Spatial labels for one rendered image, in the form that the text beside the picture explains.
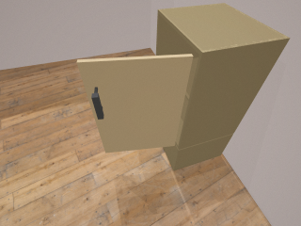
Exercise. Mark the handle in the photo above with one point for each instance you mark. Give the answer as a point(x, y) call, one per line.
point(97, 104)

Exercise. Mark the cupboard door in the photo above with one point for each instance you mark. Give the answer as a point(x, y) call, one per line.
point(142, 99)

